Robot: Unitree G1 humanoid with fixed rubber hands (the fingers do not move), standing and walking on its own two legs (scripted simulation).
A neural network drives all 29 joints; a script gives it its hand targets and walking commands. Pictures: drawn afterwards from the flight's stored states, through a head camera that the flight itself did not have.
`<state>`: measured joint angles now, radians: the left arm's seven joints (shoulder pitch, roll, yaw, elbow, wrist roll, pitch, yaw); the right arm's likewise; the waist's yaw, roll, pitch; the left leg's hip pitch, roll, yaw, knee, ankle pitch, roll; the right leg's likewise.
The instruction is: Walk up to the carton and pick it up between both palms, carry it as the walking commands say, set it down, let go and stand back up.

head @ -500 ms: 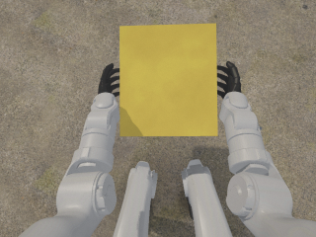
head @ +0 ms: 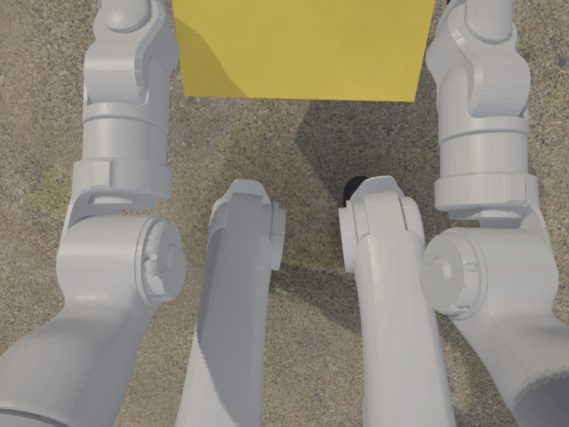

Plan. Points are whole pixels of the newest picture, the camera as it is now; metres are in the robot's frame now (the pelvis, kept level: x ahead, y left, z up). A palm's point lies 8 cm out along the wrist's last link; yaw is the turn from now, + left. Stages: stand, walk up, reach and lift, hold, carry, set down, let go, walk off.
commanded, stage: set down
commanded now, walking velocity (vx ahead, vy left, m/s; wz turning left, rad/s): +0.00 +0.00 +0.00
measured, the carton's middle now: out of the picture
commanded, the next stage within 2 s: none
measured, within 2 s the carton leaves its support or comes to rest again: rests again in 1.66 s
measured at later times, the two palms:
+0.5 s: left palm out of the picture +0.58 +0.17 -0.22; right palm out of the picture +0.56 -0.14 -0.22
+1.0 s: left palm out of the picture +0.58 +0.17 -0.27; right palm out of the picture +0.57 -0.15 -0.26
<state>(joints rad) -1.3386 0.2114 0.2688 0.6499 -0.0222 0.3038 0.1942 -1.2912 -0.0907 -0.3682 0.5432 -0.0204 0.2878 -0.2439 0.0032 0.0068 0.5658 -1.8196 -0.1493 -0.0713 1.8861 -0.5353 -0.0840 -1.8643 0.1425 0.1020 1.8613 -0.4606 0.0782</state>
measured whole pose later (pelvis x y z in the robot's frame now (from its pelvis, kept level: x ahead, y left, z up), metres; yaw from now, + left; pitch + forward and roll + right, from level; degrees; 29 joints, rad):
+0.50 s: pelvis +0.01 +0.01 -0.06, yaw +0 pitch +31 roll -1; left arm -1.56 0.30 0.27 0.94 0.06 0.30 0.08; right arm -1.48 -0.18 -0.43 0.82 -0.06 0.29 -0.15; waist 0.00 -0.01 0.52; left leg -2.07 -0.14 -0.06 2.09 -0.55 -0.06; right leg -2.08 0.12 0.06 2.03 -0.49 0.09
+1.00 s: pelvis +0.02 +0.01 -0.09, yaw -1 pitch +30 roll -1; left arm -1.55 0.37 0.13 1.07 -0.08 0.23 0.10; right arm -1.49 -0.25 -0.23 0.98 0.13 0.23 -0.17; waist -0.01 -0.02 0.52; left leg -2.13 -0.11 -0.05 2.22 -0.61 -0.05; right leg -2.16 0.10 0.03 2.17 -0.54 0.07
